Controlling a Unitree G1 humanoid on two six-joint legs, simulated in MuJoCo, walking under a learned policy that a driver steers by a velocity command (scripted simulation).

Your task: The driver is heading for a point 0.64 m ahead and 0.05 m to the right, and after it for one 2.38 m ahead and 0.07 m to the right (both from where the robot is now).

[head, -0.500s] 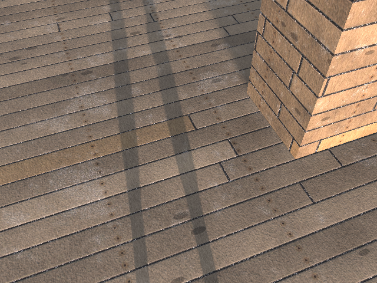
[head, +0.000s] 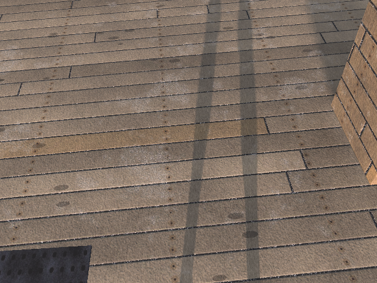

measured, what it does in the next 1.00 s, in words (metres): walks ahead: left foot, then right foot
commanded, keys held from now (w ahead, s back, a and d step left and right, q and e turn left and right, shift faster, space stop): w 0.42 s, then w+e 0.58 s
